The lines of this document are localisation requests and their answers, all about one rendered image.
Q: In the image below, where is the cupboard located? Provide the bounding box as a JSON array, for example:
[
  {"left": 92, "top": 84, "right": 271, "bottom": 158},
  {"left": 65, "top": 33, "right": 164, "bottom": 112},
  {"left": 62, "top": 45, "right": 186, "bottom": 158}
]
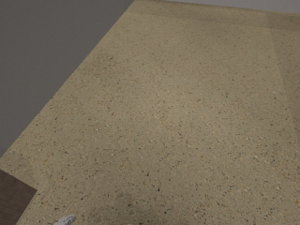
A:
[{"left": 0, "top": 169, "right": 38, "bottom": 225}]

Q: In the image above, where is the robot left hand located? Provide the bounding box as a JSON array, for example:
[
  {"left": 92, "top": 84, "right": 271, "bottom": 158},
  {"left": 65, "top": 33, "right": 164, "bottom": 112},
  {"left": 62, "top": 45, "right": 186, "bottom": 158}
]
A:
[{"left": 53, "top": 215, "right": 76, "bottom": 225}]

